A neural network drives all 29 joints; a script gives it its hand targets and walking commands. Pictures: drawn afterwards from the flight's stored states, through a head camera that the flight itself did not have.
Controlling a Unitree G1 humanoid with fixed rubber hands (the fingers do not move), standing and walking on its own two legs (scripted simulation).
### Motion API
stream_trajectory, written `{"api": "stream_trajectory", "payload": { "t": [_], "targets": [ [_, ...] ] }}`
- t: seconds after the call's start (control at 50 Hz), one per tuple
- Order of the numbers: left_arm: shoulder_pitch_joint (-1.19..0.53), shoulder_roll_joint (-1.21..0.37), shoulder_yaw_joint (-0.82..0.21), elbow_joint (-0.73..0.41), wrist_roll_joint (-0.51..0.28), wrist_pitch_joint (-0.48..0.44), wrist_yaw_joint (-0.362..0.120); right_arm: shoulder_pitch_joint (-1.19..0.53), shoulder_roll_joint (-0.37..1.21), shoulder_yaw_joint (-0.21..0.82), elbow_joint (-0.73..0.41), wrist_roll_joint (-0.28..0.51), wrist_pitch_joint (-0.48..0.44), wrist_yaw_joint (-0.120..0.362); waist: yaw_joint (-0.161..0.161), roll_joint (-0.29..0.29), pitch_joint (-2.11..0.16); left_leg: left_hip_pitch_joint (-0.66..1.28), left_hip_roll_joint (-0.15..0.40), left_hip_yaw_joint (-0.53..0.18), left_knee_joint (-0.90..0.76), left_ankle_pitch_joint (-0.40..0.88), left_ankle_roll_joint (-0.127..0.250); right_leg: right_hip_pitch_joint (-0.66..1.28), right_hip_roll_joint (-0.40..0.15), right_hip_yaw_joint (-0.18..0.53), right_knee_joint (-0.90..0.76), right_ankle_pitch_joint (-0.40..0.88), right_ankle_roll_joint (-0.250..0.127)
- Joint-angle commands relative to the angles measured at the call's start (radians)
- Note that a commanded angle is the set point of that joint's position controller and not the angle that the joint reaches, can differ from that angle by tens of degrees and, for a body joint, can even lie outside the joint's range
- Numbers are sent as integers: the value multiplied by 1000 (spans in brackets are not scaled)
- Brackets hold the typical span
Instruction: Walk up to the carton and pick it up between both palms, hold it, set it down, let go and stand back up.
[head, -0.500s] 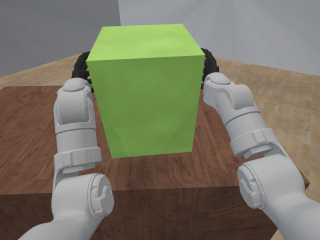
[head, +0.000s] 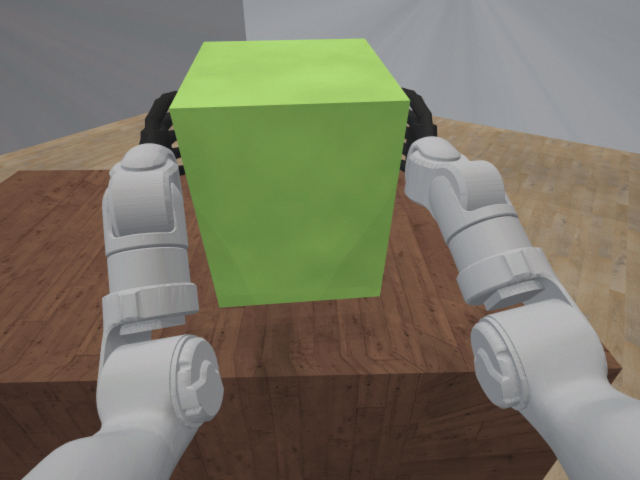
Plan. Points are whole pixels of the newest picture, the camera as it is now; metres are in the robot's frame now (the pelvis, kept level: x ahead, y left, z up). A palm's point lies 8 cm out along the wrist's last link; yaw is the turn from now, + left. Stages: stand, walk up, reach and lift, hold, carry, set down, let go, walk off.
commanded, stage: hold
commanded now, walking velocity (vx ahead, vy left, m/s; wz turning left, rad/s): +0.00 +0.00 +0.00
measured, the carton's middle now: (293, 171) +0.40 +0.00 +0.27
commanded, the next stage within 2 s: none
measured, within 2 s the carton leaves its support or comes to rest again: neither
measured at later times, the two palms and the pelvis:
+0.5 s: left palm (167, 160) +0.38 +0.14 +0.30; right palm (421, 155) +0.36 -0.15 +0.29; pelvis +0.00 +0.00 +0.00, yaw +0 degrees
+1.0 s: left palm (164, 162) +0.37 +0.15 +0.30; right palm (421, 156) +0.36 -0.14 +0.29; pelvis +0.00 +0.00 +0.00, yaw -1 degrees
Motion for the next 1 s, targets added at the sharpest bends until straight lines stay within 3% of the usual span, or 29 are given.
{"api": "stream_trajectory", "payload": {
  "t": [0.0, 0.02, 0.12, 0.14, 0.16, 0.2, 0.22, 0.26, 0.28, 0.3, 0.32, 0.34, 0.38, 0.4, 0.42, 0.48, 0.52, 0.6, 0.66, 0.68, 0.74, 0.8, 0.86, 0.88, 0.94, 0.98],
  "targets": [
    [-653, -560, -350, 39, -169, -42, -170, -722, 540, 192, -243, 131, -18, 127, -8, 77, -189, -98, -63, 67, -87, 67, -24, 130, 34, 22, -17, 99, 60],
    [-659, -566, -350, 10, -166, -50, -168, -728, 564, 209, -256, 124, -26, 131, 0, 59, -218, -100, -64, 74, -90, 80, -14, 139, 36, 17, -15, 105, 66],
    [-685, -578, -352, 14, -176, -56, -145, -770, 546, 210, -249, 147, -39, 150, 26, 92, -246, -93, -49, 59, -90, 122, -27, 142, 54, -1, 10, 119, 52],
    [-709, -575, -380, -31, -191, -64, -141, -757, 560, 219, -246, 149, -40, 152, 8, 79, -291, -76, -49, 62, -77, 151, -27, 147, 56, 0, 14, 145, 54],
    [-712, -578, -382, -49, -203, -69, -138, -744, 577, 229, -254, 161, -40, 149, 10, 77, -322, -67, -56, 61, -59, 184, -29, 160, 53, 5, 15, 180, 59],
    [-685, -566, -378, -22, -201, -64, -140, -747, 569, 234, -293, 157, -33, 138, 0, 38, -311, -50, -62, 63, -50, 179, -21, 147, 46, 16, 5, 196, 65],
    [-687, -561, -357, -16, -195, -62, -146, -745, 586, 238, -296, 153, -28, 133, 14, 23, -299, -61, -72, 74, -56, 170, -17, 161, 43, 22, 3, 208, 70],
    [-671, -546, -334, 18, -182, -56, -148, -727, 565, 227, -248, 148, -21, 130, 12, 54, -266, -84, -69, 66, -75, 100, -13, 149, 32, 24, 2, 150, 66],
    [-680, -556, -352, -5, -182, -57, -150, -690, 576, 214, -212, 150, -18, 132, -8, 76, -235, -87, -64, 71, -76, 118, -20, 143, 38, 23, 1, 163, 61],
    [-678, -556, -345, 17, -176, -53, -154, -716, 555, 212, -226, 145, -21, 134, 12, 72, -232, -102, -66, 74, -84, 99, -17, 144, 38, 17, -2, 126, 66],
    [-698, -554, -350, 4, -172, -55, -153, -709, 555, 188, -198, 132, -19, 137, -6, 71, -232, -89, -61, 74, -90, 87, -25, 127, 40, 11, -10, 106, 60],
    [-695, -564, -363, -35, -188, -61, -152, -726, 581, 223, -262, 141, -32, 137, -3, 48, -297, -78, -69, 71, -79, 106, -11, 154, 35, 19, -2, 151, 67],
    [-672, -566, -371, -47, -201, -55, -149, -730, 568, 234, -309, 161, -29, 126, -8, 62, -329, -54, -69, 58, -53, 194, -21, 192, 37, 16, 19, 256, 70],
    [-665, -559, -382, -36, -198, -52, -152, -714, 562, 233, -290, 158, -21, 121, -5, 75, -293, -66, -70, 68, -52, 185, -27, 178, 43, 15, 14, 236, 72],
    [-657, -561, -371, -61, -203, -56, -151, -726, 583, 260, -337, 173, -27, 118, -1, 55, -332, -51, -72, 70, -45, 213, -24, 212, 45, 12, 18, 281, 71],
    [-669, -556, -357, 7, -176, -47, -158, -730, 565, 226, -272, 145, -18, 114, -7, 55, -241, -79, -76, 79, -79, 111, -19, 131, 38, 12, -2, 164, 73],
    [-662, -551, -355, -32, -177, -46, -155, -740, 557, 240, -294, 146, -25, 121, 15, 47, -289, -63, -69, 70, -67, 162, -13, 153, 45, 5, 11, 196, 70],
    [-643, -557, -372, -53, -195, -48, -154, -708, 569, 262, -319, 180, -18, 114, 1, 50, -309, -34, -76, 68, -44, 228, -23, 177, 47, 21, 16, 302, 72],
    [-644, -543, -374, -32, -186, -40, -163, -707, 568, 264, -333, 172, -11, 106, -13, 40, -276, -48, -79, 69, -53, 171, -20, 178, 39, 27, 2, 240, 74],
    [-673, -549, -366, -67, -189, -47, -160, -720, 578, 259, -334, 168, -14, 109, 5, 49, -296, -51, -72, 74, -61, 157, -16, 162, 41, 19, 7, 206, 73],
    [-650, -582, -418, -80, -208, -43, -150, -721, 562, 268, -350, 183, -20, 115, -7, 84, -323, -25, -66, 60, -48, 216, -32, 164, 49, 12, 15, 256, 64],
    [-632, -576, -402, -50, -195, -32, -153, -689, 551, 236, -319, 166, -11, 115, -12, 99, -257, -50, -70, 70, -61, 172, -40, 145, 48, 18, 0, 208, 61],
    [-666, -559, -398, -88, -187, -40, -160, -677, 565, 244, -285, 166, -6, 121, -12, 67, -256, -60, -70, 66, -68, 168, -27, 157, 42, 19, 6, 218, 66],
    [-655, -558, -382, -75, -184, -36, -157, -682, 555, 244, -294, 166, -5, 124, 2, 76, -265, -59, -69, 63, -67, 185, -26, 157, 46, 22, 9, 223, 65],
    [-672, -568, -404, -86, -201, -43, -146, -700, 562, 255, -307, 177, -7, 127, -5, 81, -288, -34, -65, 60, -53, 205, -40, 158, 52, 11, 17, 232, 66],
    [-680, -565, -378, -20, -184, -38, -148, -708, 531, 209, -234, 138, -2, 139, -7, 80, -200, -64, -52, 60, -93, 76, -36, 95, 48, 5, -4, 70, 53]
  ]
}}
